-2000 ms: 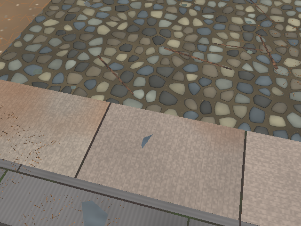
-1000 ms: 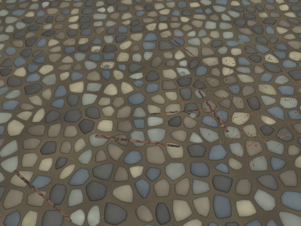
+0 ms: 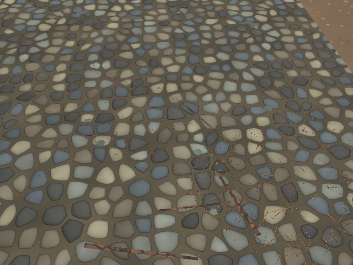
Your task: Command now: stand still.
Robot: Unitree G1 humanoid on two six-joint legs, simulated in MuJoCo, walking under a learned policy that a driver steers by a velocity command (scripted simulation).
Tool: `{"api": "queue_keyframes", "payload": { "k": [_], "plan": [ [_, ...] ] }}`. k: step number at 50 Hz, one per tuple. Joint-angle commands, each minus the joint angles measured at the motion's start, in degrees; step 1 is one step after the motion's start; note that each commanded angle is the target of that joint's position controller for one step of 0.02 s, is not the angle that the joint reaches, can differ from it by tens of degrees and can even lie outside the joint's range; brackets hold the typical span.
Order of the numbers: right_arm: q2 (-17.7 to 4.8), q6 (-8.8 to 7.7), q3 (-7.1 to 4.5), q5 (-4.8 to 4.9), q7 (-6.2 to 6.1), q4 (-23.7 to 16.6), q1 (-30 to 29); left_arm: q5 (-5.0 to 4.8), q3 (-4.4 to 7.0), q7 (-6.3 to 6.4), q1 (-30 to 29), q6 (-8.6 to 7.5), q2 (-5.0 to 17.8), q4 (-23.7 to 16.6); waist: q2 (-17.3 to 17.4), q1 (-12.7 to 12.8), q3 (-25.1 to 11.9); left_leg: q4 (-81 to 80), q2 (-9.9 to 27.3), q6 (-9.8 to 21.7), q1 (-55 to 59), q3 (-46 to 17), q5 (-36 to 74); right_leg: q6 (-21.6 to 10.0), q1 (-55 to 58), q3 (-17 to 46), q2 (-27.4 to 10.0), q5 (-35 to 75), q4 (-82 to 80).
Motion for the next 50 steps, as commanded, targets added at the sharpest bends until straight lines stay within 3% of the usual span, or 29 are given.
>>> {"api": "queue_keyframes", "payload": {
  "k": [1,21,50],
  "plan": [
    [-4.5,-0.62,-0.70,0.05,-0.24,-0.6,2.6,-0.02,0.61,0.17,2.2,-0.43,3.9,0.0,1.6,0.4,3.0,-7.7,6.1,2.4,-7.9,-6.5,0.2,-1.0,5.5,7.6,-6.0,-1.3,-3.5],
    [-2.2,-0.44,-0.17,0.20,-0.64,3.3,4.5,0.01,-0.38,0.92,5.1,0.01,1.8,6.6,1.1,0.0,4.3,-7.5,6.0,2.7,-5.1,-5.6,4.6,-0.1,5.8,7.3,-6.3,2.2,-3.1],
    [-0.7,-0.68,0.13,0.19,-0.86,5.2,6.6,-0.05,-0.79,1.21,6.5,0.24,0.2,9.2,1.0,0.0,4.9,-7.7,6.0,2.8,-4.0,-5.4,7.0,0.4,6.0,6.8,-6.5,3.4,-2.5]
  ]
}}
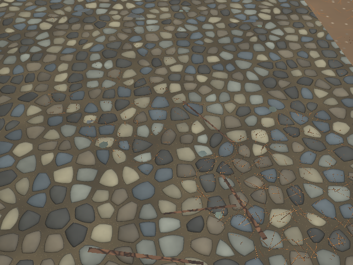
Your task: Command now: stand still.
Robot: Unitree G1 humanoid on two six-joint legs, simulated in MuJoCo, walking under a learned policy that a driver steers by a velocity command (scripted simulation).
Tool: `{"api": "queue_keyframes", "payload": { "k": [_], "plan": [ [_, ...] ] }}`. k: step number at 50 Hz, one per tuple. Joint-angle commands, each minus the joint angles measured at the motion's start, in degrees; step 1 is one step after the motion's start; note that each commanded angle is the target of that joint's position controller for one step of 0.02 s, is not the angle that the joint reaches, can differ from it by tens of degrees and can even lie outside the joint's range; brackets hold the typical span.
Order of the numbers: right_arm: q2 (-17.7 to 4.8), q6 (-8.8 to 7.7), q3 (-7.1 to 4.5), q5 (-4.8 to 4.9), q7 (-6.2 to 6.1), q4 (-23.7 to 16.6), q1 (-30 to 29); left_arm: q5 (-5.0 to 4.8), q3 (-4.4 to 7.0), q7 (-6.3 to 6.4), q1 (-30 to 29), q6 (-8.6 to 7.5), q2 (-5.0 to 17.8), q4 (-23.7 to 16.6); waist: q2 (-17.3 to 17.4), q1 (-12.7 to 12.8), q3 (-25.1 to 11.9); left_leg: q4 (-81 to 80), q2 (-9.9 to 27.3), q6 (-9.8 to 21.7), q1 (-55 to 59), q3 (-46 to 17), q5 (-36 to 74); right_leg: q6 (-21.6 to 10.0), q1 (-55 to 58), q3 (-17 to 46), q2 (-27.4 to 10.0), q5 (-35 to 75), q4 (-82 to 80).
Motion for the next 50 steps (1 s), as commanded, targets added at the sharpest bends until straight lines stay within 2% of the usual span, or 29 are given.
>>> {"api": "queue_keyframes", "payload": {
  "k": [1,16,17,19,20,21,22,24,25,27,30,31,32,33,34,35,36,37,38,40,42,46,50],
  "plan": [
    [-3.6,-0.17,-0.48,0.01,-0.11,0.0,5.6,-0.01,0.44,0.12,4.2,-0.13,3.7,-0.1,0.4,0.0,4.1,-5.4,7.0,1.3,-7.8,-5.6,8.4,-1.5,3.3,5.7,-5.6,6.0,-2.5],
    [-3.3,-0.37,-0.45,0.01,-0.12,0.2,6.3,-0.05,0.32,0.18,4.8,-0.10,3.4,0.3,0.5,0.0,4.2,-5.3,7.1,1.3,-7.0,-5.6,10.7,-1.2,3.3,5.4,-5.7,6.7,-2.0],
    [-3.2,-0.36,-0.43,-0.08,-0.10,0.3,7.0,0.01,0.24,0.14,5.1,-0.05,3.1,0.4,0.6,-0.2,3.2,-6.2,6.8,1.5,-6.6,-5.7,5.8,-1.3,3.5,5.0,-5.1,3.2,-2.0],
    [-5.6,0.03,-1.49,-0.18,0.00,0.3,8.0,0.25,0.64,-0.09,3.9,0.17,3.7,-0.4,3.1,-1.0,4.8,-8.2,6.6,3.5,-7.5,-8.0,-10.5,-1.8,0.0,2.2,-1.9,-8.1,2.4],
    [-7.1,0.36,-2.19,-0.16,0.11,0.2,8.8,0.60,0.88,-0.42,2.8,0.23,3.8,-1.3,5.9,-1.8,6.7,-10.2,8.4,5.5,-7.5,-11.8,-20.4,-2.0,-4.7,-0.1,0.3,-14.2,6.9],
    [-8.2,0.59,-2.75,-0.09,0.21,0.3,10.5,1.15,0.96,-0.84,0.6,0.20,3.6,-2.7,7.4,-2.9,9.9,-13.3,12.0,7.7,-7.0,-16.5,-27.9,-2.0,-11.0,-2.2,1.5,-16.7,11.5],
    [-8.7,0.61,-3.13,-0.11,0.27,0.4,11.5,1.83,0.82,-1.25,-1.4,-0.09,2.8,-4.3,8.4,-3.7,13.0,-15.3,15.9,9.9,-6.9,-20.4,-30.7,-2.2,-15.6,-3.5,0.5,-16.4,15.4],
    [-8.3,-0.10,-3.41,-0.86,0.41,0.6,13.0,1.86,1.19,-1.92,-5.1,-1.22,3.5,-7.3,7.4,-4.4,15.2,-16.8,19.6,12.7,-4.1,-23.9,-25.0,-2.8,-23.1,-2.1,-2.5,-16.4,22.5],
    [-8.7,-0.62,-3.62,-1.21,0.50,0.6,13.1,1.77,1.49,-2.23,-5.9,-1.88,4.0,-8.4,6.3,-4.2,14.7,-16.3,19.9,13.2,-0.8,-23.3,-20.0,-3.0,-26.2,-1.3,-3.5,-16.4,24.0],
    [-9.0,-1.62,-3.88,-1.18,0.65,0.1,12.2,1.18,2.03,-2.87,-6.9,-3.14,4.8,-10.1,5.0,-3.3,12.5,-14.6,18.8,12.5,2.9,-19.8,-10.8,-3.1,-26.3,-1.1,-4.0,-15.1,21.6],
    [-9.9,-2.62,-4.14,-0.77,0.83,-0.8,9.5,0.34,2.75,-3.54,-5.6,-3.74,4.9,-11.5,6.0,-0.9,9.6,-11.2,16.5,10.5,-1.1,-13.9,-0.9,-3.4,-15.3,-3.3,-2.0,-10.6,14.5],
    [-10.2,-2.78,-4.17,-0.29,0.98,-1.4,7.2,0.06,2.87,-3.60,-1.2,-3.80,4.1,-10.4,5.6,1.9,8.5,-8.2,14.8,9.2,-6.4,-10.7,2.1,-3.7,-5.9,-5.0,-0.3,-6.3,9.8],
    [-10.1,-3.09,-4.02,-0.18,1.26,-1.8,5.9,-0.17,3.61,-3.36,5.6,-3.85,4.6,-7.9,3.6,4.9,6.2,-2.0,12.1,7.6,-11.8,-7.5,9.2,-3.9,5.8,-6.3,2.6,-4.7,6.5],
    [-9.0,-3.67,-3.53,-0.35,1.68,-2.1,5.9,0.13,4.90,-2.73,13.7,-4.24,7.3,-5.5,-1.2,8.2,1.8,10.1,8.4,5.6,-17.5,-2.7,13.5,-4.8,17.9,-1.9,-0.1,-6.3,3.8],
    [-4.4,-3.94,-2.23,0.20,2.25,-4.9,5.7,1.08,6.48,-2.03,22.5,-4.42,14.1,-4.8,-15.7,10.5,-3.7,31.5,0.8,1.9,-28.5,4.7,0.2,-9.5,26.5,24.0,-16.9,-23.9,-8.1],
    [-6.7,-3.82,-3.09,-0.97,2.77,-5.9,4.8,0.88,6.21,-2.17,23.5,-3.43,13.7,-3.3,-15.4,8.7,-2.9,43.6,-1.2,2.6,-34.2,0.5,-13.6,-13.1,22.6,41.0,-22.5,-29.7,-15.9],
    [-6.9,-3.43,-3.29,-1.50,3.19,-6.9,1.9,0.93,5.43,-2.14,14.6,-3.04,11.9,-5.6,-7.1,4.0,3.2,49.0,3.6,3.7,-36.8,-2.1,-8.4,-12.2,15.8,35.6,-21.9,-33.6,-14.9],
    [-6.1,-3.68,-3.07,-1.40,3.77,-7.3,0.1,0.69,4.92,-2.48,8.3,-3.39,10.2,-7.9,-2.2,2.4,5.8,47.9,5.6,3.9,-35.8,-2.5,-2.3,-11.2,9.8,29.3,-19.9,-26.6,-15.4],
    [-5.3,-3.81,-3.14,-1.04,4.01,-7.2,0.1,0.62,4.47,-2.59,5.4,-3.91,9.6,-8.9,-0.7,0.4,6.1,45.5,6.9,3.7,-33.1,-2.4,1.3,-10.0,6.5,23.1,-17.2,-18.5,-16.1],
    [-5.2,-2.84,-3.42,-1.55,4.29,-6.7,1.8,0.48,3.28,-2.31,5.9,-4.96,6.9,-8.3,-1.9,-1.5,4.7,42.4,7.6,2.5,-29.9,-1.1,3.6,-8.8,5.3,14.7,-13.6,-6.2,-16.2],
    [-6.1,-1.96,-3.90,-1.42,4.52,-7.6,-0.1,0.37,2.86,-1.94,9.3,-5.67,6.8,-6.8,-2.8,-1.7,4.7,40.9,7.2,1.8,-32.1,0.6,5.3,-8.9,7.4,10.5,-12.4,3.5,-15.9],
    [-6.1,-1.30,-3.94,-1.20,4.80,-11.6,-11.4,0.60,2.22,-1.87,13.5,-6.02,7.0,-5.8,-3.5,-0.1,6.4,33.4,6.9,0.4,-38.3,3.1,10.1,-9.7,9.6,6.2,-11.5,15.0,-16.1],
    [-5.1,-1.52,-3.24,-0.53,4.99,-15.2,-21.2,0.51,1.74,-1.64,15.1,-6.39,6.8,-5.5,-4.6,1.4,7.4,19.0,4.6,0.6,-33.8,5.7,15.2,-9.4,9.7,2.8,-10.5,23.2,-15.8]
  ]
}}
Over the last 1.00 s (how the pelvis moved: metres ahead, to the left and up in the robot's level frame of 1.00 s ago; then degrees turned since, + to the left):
0.03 0.02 0.00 0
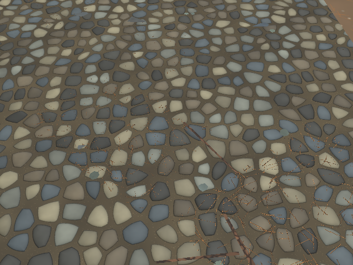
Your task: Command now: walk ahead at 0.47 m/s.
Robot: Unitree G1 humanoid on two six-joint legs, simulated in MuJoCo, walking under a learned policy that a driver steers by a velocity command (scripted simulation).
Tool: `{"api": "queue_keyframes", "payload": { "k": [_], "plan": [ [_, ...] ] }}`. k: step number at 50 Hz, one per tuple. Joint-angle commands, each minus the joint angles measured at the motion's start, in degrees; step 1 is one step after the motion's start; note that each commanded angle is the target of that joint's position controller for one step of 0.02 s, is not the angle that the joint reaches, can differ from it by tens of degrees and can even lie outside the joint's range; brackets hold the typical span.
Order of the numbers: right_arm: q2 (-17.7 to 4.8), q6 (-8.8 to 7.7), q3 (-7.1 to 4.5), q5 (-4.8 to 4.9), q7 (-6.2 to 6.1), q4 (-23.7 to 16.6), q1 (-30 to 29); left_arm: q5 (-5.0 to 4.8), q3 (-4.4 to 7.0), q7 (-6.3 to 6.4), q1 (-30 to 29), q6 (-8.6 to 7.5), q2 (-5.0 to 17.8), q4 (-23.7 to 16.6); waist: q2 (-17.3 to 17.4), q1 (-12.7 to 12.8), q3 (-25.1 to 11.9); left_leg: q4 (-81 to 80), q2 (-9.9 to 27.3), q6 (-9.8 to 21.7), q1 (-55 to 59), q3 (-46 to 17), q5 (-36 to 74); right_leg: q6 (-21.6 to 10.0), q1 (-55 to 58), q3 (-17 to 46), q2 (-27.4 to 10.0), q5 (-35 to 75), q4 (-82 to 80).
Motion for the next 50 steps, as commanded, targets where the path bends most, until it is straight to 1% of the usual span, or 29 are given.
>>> {"api": "queue_keyframes", "payload": {
  "k": [1,3,5,7,8,9,10,11,12,13,15,17,19,24,27,31,33,34,35,36,37,38,39,40,41,42,43,46,50],
  "plan": [
    [-0.8,-0.54,0.35,0.44,0.16,-4.9,-7.4,-0.07,0.92,0.49,3.8,-0.84,7.4,-1.0,-6.7,-0.1,7.3,-9.0,-2.4,0.6,1.0,3.0,3.5,-5.6,-5.3,5.8,-14.6,31.1,-3.7],
    [-1.6,-0.72,0.15,0.44,-0.05,-5.6,-8.5,0.04,1.10,0.75,3.9,-0.93,8.2,-0.7,-6.8,-0.4,7.2,-12.5,-3.2,2.2,3.3,3.2,3.0,-5.7,-2.4,5.4,-15.8,35.7,-2.4],
    [-2.9,-1.15,-0.51,0.38,-0.62,-5.1,-5.4,0.26,1.40,0.96,2.4,-1.02,9.3,-0.7,-6.9,-2.6,4.8,-14.3,-5.3,4.4,8.7,3.8,-0.3,-5.1,0.9,4.1,-16.5,49.3,3.4],
    [-5.0,-1.88,-1.89,0.37,-1.50,-1.0,7.5,0.63,1.91,1.13,0.9,-0.51,10.7,-0.8,-6.9,-7.8,-2.3,-17.0,-8.5,6.6,21.6,4.2,-3.1,-3.9,2.1,2.9,-15.7,58.4,19.2],
    [-6.9,-2.35,-2.84,-0.40,-2.02,1.8,16.3,0.26,1.91,0.96,0.6,-0.27,10.7,-1.1,-5.6,-11.4,-6.8,-19.7,-5.9,7.9,34.1,1.6,-2.6,-3.2,-4.6,1.8,-13.8,49.6,31.6],
    [-12.3,-2.53,-4.33,-1.89,-2.48,2.8,24.2,-0.99,1.01,0.37,3.2,-0.12,6.7,-2.8,2.2,-11.9,-14.3,-21.3,9.4,12.0,49.1,-17.5,-12.0,-1.9,-19.4,-0.8,-8.9,25.7,51.7],
    [-13.6,-1.73,-4.79,-0.81,-1.63,2.6,22.7,-2.13,1.42,-0.29,7.2,-0.05,5.3,-2.8,10.4,-8.6,-19.3,-31.6,20.1,18.9,55.5,-45.3,-15.7,-0.8,-34.2,3.2,1.3,-13.3,69.7],
    [-11.9,-1.46,-4.29,0.56,-1.25,1.6,15.3,-0.95,2.17,-0.16,1.4,0.22,8.5,-4.3,3.1,-6.1,-12.0,-33.9,17.3,17.0,48.5,-40.0,-20.8,-1.8,-39.3,8.0,-3.4,-8.2,71.2],
    [-7.6,-1.84,-3.11,0.92,-1.10,0.9,10.8,-0.35,2.21,-0.36,-4.2,-0.02,8.5,-5.9,-0.5,-5.4,-4.8,-35.4,15.6,15.1,39.9,-31.6,-18.8,-2.0,-40.2,7.6,-5.9,-3.5,68.3],
    [-4.8,-2.38,-2.26,0.62,-1.09,1.2,9.1,-0.15,2.18,-0.49,-5.9,-0.05,7.2,-6.1,-3.0,-3.5,-0.7,-37.3,12.9,12.8,32.9,-25.6,-12.7,-2.0,-37.8,7.5,-7.9,-0.9,64.0],
    [-1.9,-3.29,-1.04,0.54,-1.75,2.9,10.4,1.32,2.10,-0.97,-4.3,1.45,5.2,-5.7,-1.6,-0.4,0.7,-38.6,8.9,10.0,26.4,-17.5,-4.1,-1.0,-32.3,7.4,-9.7,0.1,58.4],
    [-3.1,-4.10,-0.97,0.62,-2.05,4.1,13.6,1.47,2.18,-1.41,-4.8,2.57,4.7,-6.1,-0.7,0.4,1.0,-39.1,7.6,9.9,25.8,-13.9,2.7,0.0,-32.4,6.1,-9.8,0.9,55.6],
    [-4.9,-4.34,-1.13,0.72,-2.08,4.6,15.6,1.41,2.30,-1.72,-9.5,3.31,5.4,-7.9,-0.1,0.2,2.4,-40.6,6.8,9.7,26.3,-11.3,3.7,1.0,-36.5,4.9,-10.6,4.3,51.9],
    [-4.6,-3.87,-0.41,1.02,-2.01,5.2,21.5,0.71,2.17,-2.04,-23.7,3.27,6.5,-13.2,0.5,-3.2,4.9,-41.0,4.6,8.7,30.5,-9.8,11.2,3.8,-41.9,2.2,-10.1,13.8,36.3],
    [-5.3,-3.75,-0.43,0.92,-2.30,5.8,24.9,0.36,1.84,-2.03,-29.1,3.05,6.2,-15.2,1.6,-5.0,4.2,-38.8,4.5,8.5,35.0,-10.3,16.1,4.3,-41.5,1.4,-8.2,16.3,29.3],
    [-6.4,-3.36,-0.82,0.25,-2.83,5.5,26.1,0.00,1.83,-1.82,-34.3,2.22,7.5,-18.1,2.7,-6.1,4.1,-34.2,6.1,9.6,41.4,-13.1,21.3,3.4,-41.5,2.1,-6.8,13.3,24.1],
    [-7.6,-3.19,-1.37,-0.02,-3.13,4.7,24.0,-0.26,2.18,-1.61,-32.0,1.47,8.8,-18.4,3.2,-4.0,3.2,-30.7,6.6,8.5,41.7,-13.9,25.8,2.3,-36.2,2.7,-5.7,9.5,20.8],
    [-8.4,-3.18,-1.69,0.00,-3.09,4.2,22.2,-0.28,2.63,-1.27,-27.7,1.04,9.7,-17.4,3.5,-1.9,1.4,-26.6,5.9,7.5,40.4,-13.4,31.4,1.5,-29.4,2.2,-4.2,7.2,18.9],
    [-8.8,-3.15,-1.90,0.30,-2.80,3.7,20.9,-0.05,3.34,-0.74,-19.8,0.46,11.0,-15.1,2.0,1.5,-2.7,-18.0,3.8,6.4,38.4,-12.0,33.9,0.4,-19.0,1.3,-2.8,8.5,15.4],
    [-7.6,-3.26,-1.72,0.94,-2.51,2.6,19.8,1.15,4.38,-0.01,-10.4,-0.26,13.7,-13.0,-0.5,5.2,-9.1,-5.4,0.8,5.3,30.0,-10.2,24.6,-1.5,-4.2,6.0,-8.2,8.4,14.8],
    [-2.4,-3.23,-0.64,2.99,-2.42,-0.4,21.9,3.00,5.75,0.62,-3.8,-0.37,19.5,-13.7,-9.9,5.6,-18.8,13.9,-6.0,3.3,14.4,-5.7,-0.9,-4.9,11.7,26.3,-25.2,0.7,13.0],
    [-3.6,-2.79,-1.23,3.05,-2.61,-1.0,25.3,2.20,5.94,0.06,-6.9,0.74,19.9,-13.9,-16.9,2.2,-22.3,24.2,-9.4,3.5,4.5,-6.6,-24.9,-8.9,13.4,44.4,-31.1,-0.2,5.9],
    [-6.3,-1.91,-1.96,1.88,-2.85,-0.3,23.1,1.54,4.85,-0.19,-12.6,1.30,14.8,-15.2,-9.0,-0.3,-13.7,27.6,-4.8,3.8,1.6,-8.1,-20.5,-7.7,5.5,37.6,-29.1,-6.2,5.2],
    [-5.4,-1.70,-1.83,1.16,-2.32,-0.7,19.1,0.92,3.78,-0.35,-15.9,1.05,10.6,-15.5,-3.7,-0.3,-6.2,25.6,-2.7,3.5,1.6,-7.9,-16.2,-6.4,-3.1,28.7,-26.1,-5.1,3.2],
    [-3.8,-1.42,-1.78,0.85,-1.84,-1.2,17.5,1.00,3.40,-0.30,-17.2,0.74,9.4,-15.2,-3.9,-1.4,-2.7,22.9,-1.1,3.2,3.0,-7.6,-13.9,-4.7,-8.6,22.2,-23.4,-1.4,1.2],
    [-3.8,-0.75,-2.03,-0.11,-1.33,-1.7,16.7,0.77,3.12,0.04,-16.4,0.38,8.6,-14.3,-5.8,-2.4,-1.0,21.1,0.0,2.7,4.0,-7.5,-13.0,-3.8,-11.8,17.5,-21.6,2.7,0.1],
    [-3.2,0.06,-2.03,-0.48,-0.84,-1.7,17.1,0.61,3.03,0.18,-15.4,-0.03,8.3,-13.5,-6.6,-3.1,-0.6,20.7,0.4,2.4,5.0,-6.9,-12.2,-3.2,-13.2,13.9,-20.5,6.0,-0.5],
    [-2.7,1.38,-2.03,-0.56,0.13,-3.9,13.1,-0.09,3.26,0.06,-12.0,-1.41,9.1,-12.2,-6.5,-3.6,-0.3,19.8,1.0,1.8,1.2,-5.9,-7.8,-3.5,-12.2,7.6,-20.1,14.6,-1.7],
    [-3.2,1.65,-1.65,-0.42,1.18,-7.5,4.3,0.24,3.27,-0.08,-9.1,-1.62,9.7,-11.3,-6.0,-2.7,1.8,11.7,1.4,0.8,-3.8,-4.3,0.3,-3.6,-10.5,0.4,-18.8,20.0,-2.4]
  ]
}}
Over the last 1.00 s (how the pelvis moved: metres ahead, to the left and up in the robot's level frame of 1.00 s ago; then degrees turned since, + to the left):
0.24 -0.06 0.00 0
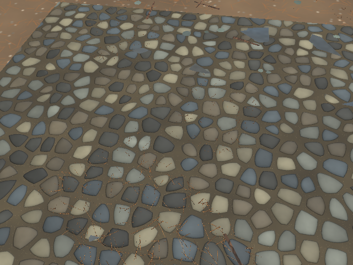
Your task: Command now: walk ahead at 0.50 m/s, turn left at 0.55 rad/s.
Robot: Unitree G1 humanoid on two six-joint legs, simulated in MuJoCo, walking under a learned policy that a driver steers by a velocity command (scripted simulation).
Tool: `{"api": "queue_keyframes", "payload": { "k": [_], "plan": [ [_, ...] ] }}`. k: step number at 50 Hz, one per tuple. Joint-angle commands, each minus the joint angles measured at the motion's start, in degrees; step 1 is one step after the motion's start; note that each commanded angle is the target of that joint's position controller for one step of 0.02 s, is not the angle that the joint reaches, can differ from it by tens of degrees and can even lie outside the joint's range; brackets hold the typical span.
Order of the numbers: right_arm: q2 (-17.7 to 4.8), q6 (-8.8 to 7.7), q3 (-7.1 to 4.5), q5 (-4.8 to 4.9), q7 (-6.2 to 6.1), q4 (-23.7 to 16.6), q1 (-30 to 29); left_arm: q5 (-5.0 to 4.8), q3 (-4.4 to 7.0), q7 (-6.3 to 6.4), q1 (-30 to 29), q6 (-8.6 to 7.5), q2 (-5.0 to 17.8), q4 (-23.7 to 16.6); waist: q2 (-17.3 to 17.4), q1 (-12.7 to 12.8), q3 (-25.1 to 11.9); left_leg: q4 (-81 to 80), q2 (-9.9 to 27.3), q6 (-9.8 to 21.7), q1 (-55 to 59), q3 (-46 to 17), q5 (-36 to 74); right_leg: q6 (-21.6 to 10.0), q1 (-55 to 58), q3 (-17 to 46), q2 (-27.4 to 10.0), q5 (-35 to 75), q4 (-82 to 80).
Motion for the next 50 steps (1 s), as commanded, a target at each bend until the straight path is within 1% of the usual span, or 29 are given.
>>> {"api": "queue_keyframes", "payload": {
  "k": [1,4,8,10,11,12,13,14,15,16,17,18,19,20,24,27,31,34,37,39,40,41,42,43,44,45,46,48,50],
  "plan": [
    [0.9,-0.04,0.89,0.04,1.07,-4.1,-2.4,0.03,0.48,-0.04,0.5,-1.06,4.6,-2.5,-6.7,-1.1,2.3,-7.0,1.1,-0.7,-3.0,0.6,6.7,-4.9,-0.3,5.7,-14.8,17.6,-8.9],
    [1.3,-0.25,1.65,-0.02,1.79,-6.5,-8.7,-0.03,0.75,0.28,2.3,-0.94,6.3,-2.1,-7.0,0.4,3.3,-17.6,0.3,-0.1,0.2,4.1,10.0,-4.4,1.4,2.1,-15.2,20.2,-8.8],
    [0.6,-0.55,1.77,-0.59,1.64,-7.9,-12.1,0.20,0.88,0.64,6.9,0.17,7.5,0.1,-7.2,1.4,4.3,-25.6,-2.1,2.3,3.3,6.5,3.2,-4.7,8.4,0.4,-17.1,28.3,-6.2],
    [-0.2,-0.82,1.37,-1.01,0.95,-7.1,-9.5,0.29,1.01,0.72,7.5,0.93,8.7,0.9,-8.6,0.0,2.4,-27.9,-5.4,4.3,8.8,8.1,-2.4,-4.4,11.3,-0.9,-17.4,44.2,0.3],
    [-1.0,-1.14,0.91,-1.16,0.60,-5.7,-5.1,0.34,1.05,0.66,7.3,1.41,9.4,1.2,-8.9,-1.9,-0.2,-29.5,-7.3,5.4,13.9,8.4,-4.1,-4.3,12.1,-1.4,-17.3,50.4,6.8],
    [-1.9,-1.81,0.27,-1.50,0.17,-2.8,3.2,0.01,0.86,0.57,6.6,1.97,9.4,1.1,-7.4,-5.6,-4.7,-34.5,-9.2,6.6,24.5,8.6,-1.3,-3.4,9.6,-2.9,-16.0,49.0,17.2],
    [-5.1,-2.46,-0.83,-2.38,-0.56,0.0,12.1,-0.37,0.28,0.45,6.2,2.13,8.0,-0.1,-4.4,-9.1,-10.9,-35.3,-3.6,8.7,40.1,1.2,-2.1,-2.3,-1.3,-2.9,-14.4,34.6,30.7],
    [-11.9,-2.64,-2.27,-2.58,-1.30,0.5,16.8,-2.21,-1.27,-0.89,9.9,1.87,1.7,-3.3,10.5,-7.5,-18.5,-38.1,16.0,16.7,60.5,-27.6,-3.6,1.0,-26.0,-2.7,-5.1,-9.0,53.6],
    [-12.3,-1.83,-2.49,-0.55,-1.91,0.0,16.7,-1.79,0.42,-0.59,4.9,1.95,7.3,-3.5,3.2,-8.2,-19.8,-44.5,19.3,16.8,57.5,-36.6,1.5,0.9,-31.0,8.3,-1.7,-17.9,62.0],
    [-10.8,-1.90,-1.98,0.19,-2.25,0.0,11.4,-1.95,0.46,-0.70,-0.4,1.67,6.8,-5.1,0.2,-6.5,-11.3,-44.8,16.8,14.5,50.4,-24.7,7.0,-0.1,-34.0,11.8,-4.5,-12.3,61.3],
    [-7.0,-2.54,-0.99,0.25,-2.14,0.0,8.1,-2.09,0.05,-0.79,-0.7,1.30,5.4,-4.5,-1.9,-4.5,-6.5,-46.4,14.5,12.1,42.4,-18.4,11.5,-0.6,-31.7,13.0,-5.8,-8.9,56.8],
    [-4.4,-3.19,-0.20,0.37,-2.10,0.2,5.8,-1.29,0.20,-0.78,0.4,1.82,4.9,-3.3,-2.8,-2.3,-3.4,-48.1,11.9,9.2,36.9,-13.0,13.9,-0.8,-28.7,13.7,-7.0,-7.3,52.7],
    [-2.3,-3.72,0.45,0.82,-2.22,0.5,4.2,-0.18,0.12,-0.93,3.2,2.95,4.0,-2.2,-0.9,-0.2,-2.5,-50.2,10.1,7.0,32.5,-9.1,12.3,-0.6,-24.9,13.9,-7.5,-5.9,50.0],
    [-1.2,-4.31,0.84,0.72,-2.26,0.7,4.3,0.31,0.13,-1.20,4.8,3.90,3.3,-1.2,0.0,0.4,-2.0,-51.5,9.4,6.4,30.3,-7.2,12.5,-0.5,-22.7,14.0,-7.3,-5.3,49.0],
    [-3.0,-5.94,0.63,1.07,-2.62,2.8,8.5,0.28,0.55,-2.27,-0.1,5.30,2.7,-2.3,0.3,0.6,1.5,-55.1,8.2,4.8,30.6,-0.7,14.0,0.0,-28.7,13.8,-7.1,2.0,45.4],
    [-2.4,-6.08,1.00,0.97,-2.77,3.6,10.9,0.07,0.51,-2.57,-5.9,5.37,2.8,-4.1,0.5,-0.5,3.3,-55.8,7.6,3.3,32.9,3.1,16.0,0.3,-33.6,13.4,-6.7,8.3,40.0],
    [-2.6,-6.12,1.42,1.06,-3.41,4.5,12.9,0.30,-0.39,-3.11,-13.3,5.03,1.7,-6.8,0.8,-1.9,4.7,-54.9,7.2,2.0,35.4,8.5,22.7,0.0,-32.8,8.8,-5.4,13.7,28.6],
    [-3.3,-5.72,1.49,0.92,-4.11,6.0,16.2,0.54,-0.95,-3.43,-17.8,4.87,1.4,-9.1,0.7,-3.2,5.5,-52.7,8.6,1.7,40.5,11.0,29.9,-1.7,-31.9,5.1,-4.0,12.3,22.1],
    [-5.3,-5.08,1.21,0.70,-4.83,6.4,15.7,0.68,-0.50,-3.20,-15.6,4.93,2.6,-9.3,2.6,-1.1,2.8,-44.5,9.7,0.9,44.9,13.8,51.8,-4.9,-25.8,1.7,0.2,5.2,19.6],
    [-7.2,-4.25,0.65,0.38,-5.15,5.8,14.0,0.77,0.44,-2.72,-8.2,4.93,4.3,-7.5,4.2,2.5,-1.7,-32.2,10.5,1.2,45.5,14.6,61.8,-7.8,-17.8,0.8,3.6,-1.1,19.0],
    [-7.8,-3.81,0.41,0.39,-4.91,5.2,13.2,0.94,1.32,-2.46,-2.5,4.60,5.9,-5.9,3.8,5.0,-5.1,-22.2,10.5,1.6,43.0,14.4,57.7,-9.4,-10.4,2.0,4.9,-2.6,16.1],
    [-8.2,-3.71,0.28,0.80,-4.38,3.9,11.0,1.59,2.71,-1.88,5.1,4.21,8.9,-3.8,0.1,9.6,-8.7,-6.7,8.8,0.4,33.9,15.0,43.8,-12.1,1.7,7.9,2.2,-2.3,10.1],
    [-1.4,-4.03,1.50,1.26,-3.37,0.7,13.6,1.92,4.48,-1.21,5.8,4.27,15.6,-3.8,-12.4,5.8,-13.0,14.6,-0.4,-2.1,11.2,13.9,-7.4,-19.4,18.9,33.2,-15.2,1.7,9.7],
    [-4.0,-4.76,1.07,1.36,-2.70,-2.3,8.7,0.00,4.70,-1.50,5.3,4.94,16.8,-4.5,-10.1,6.1,-16.3,24.9,-7.6,-2.9,-2.2,1.1,-20.6,-24.7,23.4,55.0,-20.2,-0.7,0.2],
    [-4.3,-5.61,1.28,1.24,-2.30,-3.9,3.7,-0.55,4.23,-1.05,1.8,5.18,15.1,-4.6,-5.1,5.2,-7.4,22.5,-2.7,-2.5,-7.8,-2.6,-14.3,-22.1,17.0,45.9,-19.4,-0.2,-2.0],
    [-4.6,-6.20,1.31,1.51,-2.22,-4.1,3.7,-0.77,3.35,-0.90,-0.8,5.07,11.7,-4.8,-1.6,2.9,-3.3,16.9,-0.6,-2.5,-5.4,-2.2,-9.8,-19.2,9.8,40.4,-17.5,4.3,-3.2],
    [-4.5,-5.91,1.20,1.20,-2.40,-3.4,4.8,-0.68,2.73,-0.74,-3.1,4.75,9.6,-5.0,0.9,0.1,-0.3,12.2,0.8,-3.1,-1.9,-2.0,-8.4,-16.4,3.7,34.9,-14.5,10.9,-3.9],
    [-3.2,-3.51,1.49,-0.57,-2.17,-3.0,7.2,-1.19,1.83,-0.36,-4.6,3.62,7.8,-5.4,-0.6,-2.6,-0.9,6.6,2.2,-4.9,4.7,-1.9,-7.8,-14.3,-2.3,27.8,-10.2,17.9,-4.9],
    [-2.4,-1.91,1.61,-0.65,-1.98,-3.0,7.6,-1.26,1.83,-0.44,-3.0,2.31,9.1,-4.9,-1.7,-3.3,-0.6,3.0,1.6,-6.3,6.1,0.1,-7.1,-13.4,-4.2,23.0,-8.7,35.4,-3.8]
  ]
}}
Over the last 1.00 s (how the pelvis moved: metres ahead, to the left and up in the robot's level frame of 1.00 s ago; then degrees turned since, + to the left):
0.57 0.00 0.00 16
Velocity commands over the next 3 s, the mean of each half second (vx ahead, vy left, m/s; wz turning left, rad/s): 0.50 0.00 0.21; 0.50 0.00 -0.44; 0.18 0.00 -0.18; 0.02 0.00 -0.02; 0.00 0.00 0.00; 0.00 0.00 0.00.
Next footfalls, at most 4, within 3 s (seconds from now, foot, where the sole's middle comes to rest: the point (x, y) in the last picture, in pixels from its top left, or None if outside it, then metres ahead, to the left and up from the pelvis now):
0.26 left None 0.28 0.13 -0.78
0.82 right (196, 243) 0.57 -0.01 -0.78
1.30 left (174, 184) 0.83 0.07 -0.78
1.64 right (216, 215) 0.69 -0.10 -0.78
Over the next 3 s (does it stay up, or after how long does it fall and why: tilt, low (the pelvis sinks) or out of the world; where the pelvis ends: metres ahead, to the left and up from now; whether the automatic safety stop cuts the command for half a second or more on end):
stays up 0.74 -0.02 0.00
